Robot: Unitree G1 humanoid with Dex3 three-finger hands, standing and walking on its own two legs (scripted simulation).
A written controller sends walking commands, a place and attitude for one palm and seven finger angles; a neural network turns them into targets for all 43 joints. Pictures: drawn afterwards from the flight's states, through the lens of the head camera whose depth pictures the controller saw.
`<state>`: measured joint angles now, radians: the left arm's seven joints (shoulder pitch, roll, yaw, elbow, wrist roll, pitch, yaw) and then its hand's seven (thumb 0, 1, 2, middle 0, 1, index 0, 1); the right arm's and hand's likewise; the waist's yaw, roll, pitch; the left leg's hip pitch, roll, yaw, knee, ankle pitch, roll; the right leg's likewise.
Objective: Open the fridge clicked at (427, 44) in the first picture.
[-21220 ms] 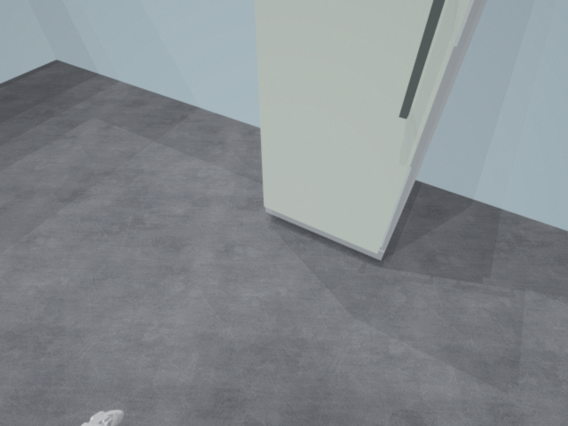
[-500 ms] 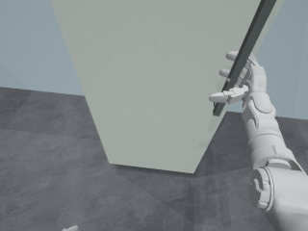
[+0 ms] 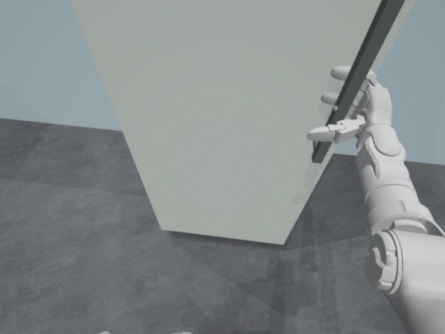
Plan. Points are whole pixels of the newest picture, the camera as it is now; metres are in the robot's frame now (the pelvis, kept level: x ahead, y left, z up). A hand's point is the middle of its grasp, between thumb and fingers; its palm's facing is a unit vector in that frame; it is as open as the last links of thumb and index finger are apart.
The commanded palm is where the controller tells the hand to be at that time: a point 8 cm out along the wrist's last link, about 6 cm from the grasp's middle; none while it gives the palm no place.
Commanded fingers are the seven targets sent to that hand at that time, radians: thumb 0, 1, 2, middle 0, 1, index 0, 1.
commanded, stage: grip the handle and tug to test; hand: right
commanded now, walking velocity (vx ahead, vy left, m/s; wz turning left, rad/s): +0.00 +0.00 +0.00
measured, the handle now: (349, 80) +0.53 -0.13 +0.19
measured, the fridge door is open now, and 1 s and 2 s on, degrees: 0 0 7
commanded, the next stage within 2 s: pull the door a little, standing still in 1.48 s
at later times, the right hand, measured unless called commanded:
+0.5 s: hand (333, 110) +0.48 -0.11 +0.16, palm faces -0.03 +1.00 -0.01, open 9.6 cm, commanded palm +0.45 -0.16 +0.16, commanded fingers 0.00 -0.57 -0.76 0.41 1.35 0.41 1.35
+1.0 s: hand (331, 108) +0.49 -0.11 +0.16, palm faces -0.03 +1.00 -0.01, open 5.1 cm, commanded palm +0.46 -0.16 +0.16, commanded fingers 0.00 -0.90 -0.90 0.45 1.40 0.45 1.40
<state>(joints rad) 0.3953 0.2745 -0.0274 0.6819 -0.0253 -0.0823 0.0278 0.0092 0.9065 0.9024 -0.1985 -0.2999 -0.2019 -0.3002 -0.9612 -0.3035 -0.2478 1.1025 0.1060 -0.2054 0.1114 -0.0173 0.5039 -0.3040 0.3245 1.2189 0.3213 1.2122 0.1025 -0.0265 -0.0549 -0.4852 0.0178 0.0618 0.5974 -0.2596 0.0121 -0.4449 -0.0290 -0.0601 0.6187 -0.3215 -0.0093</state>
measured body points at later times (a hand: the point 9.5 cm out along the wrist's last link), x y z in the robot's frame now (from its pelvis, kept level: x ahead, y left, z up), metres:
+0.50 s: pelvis +0.01 +0.00 +0.00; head +0.04 +0.01 +0.45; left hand +0.07 +0.25 -0.12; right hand +0.47 -0.16 +0.16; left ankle +0.02 +0.11 -0.73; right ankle -0.01 -0.11 -0.73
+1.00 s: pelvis +0.01 +0.00 +0.00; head +0.05 +0.01 +0.45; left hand +0.05 +0.26 -0.12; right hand +0.48 -0.16 +0.16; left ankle +0.02 +0.11 -0.73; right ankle -0.01 -0.11 -0.73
